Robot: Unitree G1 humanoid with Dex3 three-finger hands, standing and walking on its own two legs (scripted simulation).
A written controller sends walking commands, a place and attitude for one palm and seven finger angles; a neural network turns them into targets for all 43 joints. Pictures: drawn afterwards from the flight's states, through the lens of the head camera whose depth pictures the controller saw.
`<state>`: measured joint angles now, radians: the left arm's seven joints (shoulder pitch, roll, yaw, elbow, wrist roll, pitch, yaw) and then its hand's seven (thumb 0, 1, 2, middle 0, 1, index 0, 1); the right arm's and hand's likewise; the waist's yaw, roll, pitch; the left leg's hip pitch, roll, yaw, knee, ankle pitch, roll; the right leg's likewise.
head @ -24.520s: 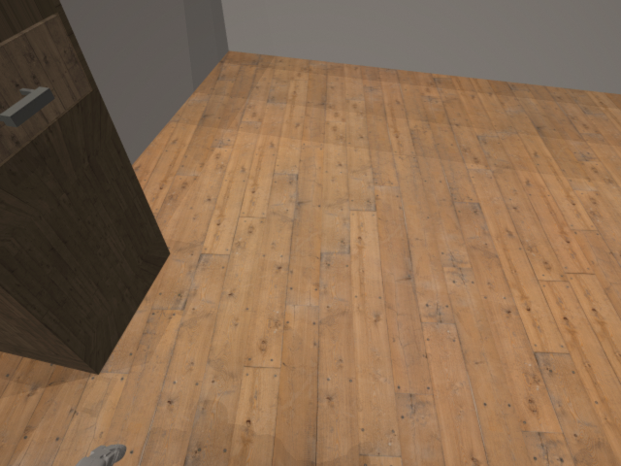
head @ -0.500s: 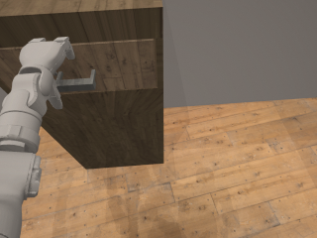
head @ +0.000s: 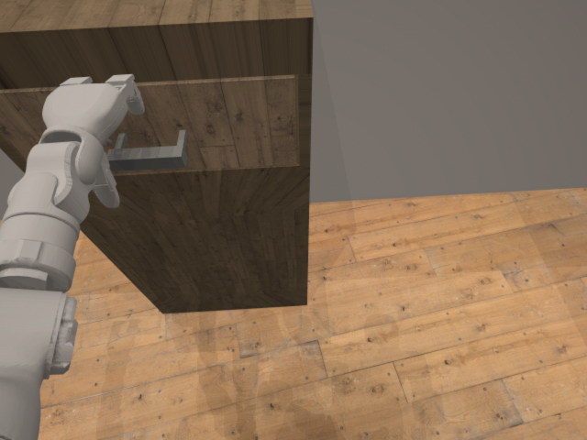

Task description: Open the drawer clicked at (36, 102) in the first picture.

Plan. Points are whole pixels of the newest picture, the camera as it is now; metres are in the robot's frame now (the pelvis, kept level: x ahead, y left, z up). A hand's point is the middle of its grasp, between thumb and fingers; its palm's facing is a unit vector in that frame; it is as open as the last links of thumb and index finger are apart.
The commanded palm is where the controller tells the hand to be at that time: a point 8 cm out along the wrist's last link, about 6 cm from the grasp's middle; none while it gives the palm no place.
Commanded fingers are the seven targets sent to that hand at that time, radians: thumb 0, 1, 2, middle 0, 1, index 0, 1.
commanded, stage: lower the fingers behind the handle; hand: left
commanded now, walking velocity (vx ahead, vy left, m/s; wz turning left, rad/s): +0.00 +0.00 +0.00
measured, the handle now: (150, 148) +0.53 +0.23 +0.07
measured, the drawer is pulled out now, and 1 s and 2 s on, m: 0.00 0.00 0.00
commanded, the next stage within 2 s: lift the fingers back up to retry in 1.70 s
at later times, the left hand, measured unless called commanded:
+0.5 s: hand (120, 158) +0.48 +0.25 +0.10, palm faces -0.03 +0.00 -1.00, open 13.8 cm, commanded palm +0.46 +0.25 +0.16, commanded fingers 0.00 -0.50 0.30 -0.30 -1.20 -0.30 -1.20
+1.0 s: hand (126, 169) +0.48 +0.25 +0.08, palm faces -0.02 +0.01 -1.00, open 13.8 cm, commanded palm +0.46 +0.25 +0.12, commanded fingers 0.00 -0.50 0.30 -0.30 -1.20 -0.30 -1.20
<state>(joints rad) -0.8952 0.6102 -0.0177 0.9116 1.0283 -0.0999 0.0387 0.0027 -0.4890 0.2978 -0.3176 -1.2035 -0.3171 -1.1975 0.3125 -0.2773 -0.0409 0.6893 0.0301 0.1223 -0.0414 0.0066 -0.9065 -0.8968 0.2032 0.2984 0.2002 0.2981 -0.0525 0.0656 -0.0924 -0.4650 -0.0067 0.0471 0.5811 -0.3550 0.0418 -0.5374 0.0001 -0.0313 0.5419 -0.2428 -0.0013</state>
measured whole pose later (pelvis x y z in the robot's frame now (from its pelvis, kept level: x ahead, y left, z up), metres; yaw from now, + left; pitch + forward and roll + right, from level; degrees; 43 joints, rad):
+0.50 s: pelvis +0.00 +0.00 +0.00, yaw +0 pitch +15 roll -1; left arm -0.90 0.59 -0.02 0.95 1.06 -0.14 0.10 0.00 -0.49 0.30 -0.32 -1.20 -0.32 -1.20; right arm 0.32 -0.27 -0.05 0.70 0.01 0.11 -0.04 0.01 -0.91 -0.90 0.20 0.30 0.20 0.30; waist -0.06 0.05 -0.09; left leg -0.52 -0.01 0.04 0.63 -0.37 0.05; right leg -0.59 -0.01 -0.03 0.58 -0.25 0.00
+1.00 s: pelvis -0.01 +0.00 -0.01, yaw +0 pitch +17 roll -1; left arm -0.88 0.59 0.00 1.00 1.08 -0.13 0.18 0.00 -0.49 0.30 -0.30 -1.22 -0.32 -1.20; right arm 0.34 -0.28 -0.05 0.71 0.01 0.10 -0.03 0.01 -0.91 -0.90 0.20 0.30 0.20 0.30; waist -0.08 0.05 -0.10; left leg -0.57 0.00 0.05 0.66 -0.38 0.04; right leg -0.64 0.00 -0.03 0.61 -0.26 0.00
